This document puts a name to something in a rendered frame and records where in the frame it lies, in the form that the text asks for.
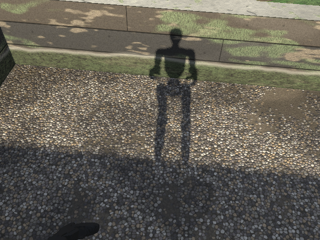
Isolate robot left hand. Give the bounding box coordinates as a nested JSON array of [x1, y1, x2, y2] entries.
[[47, 222, 100, 240]]

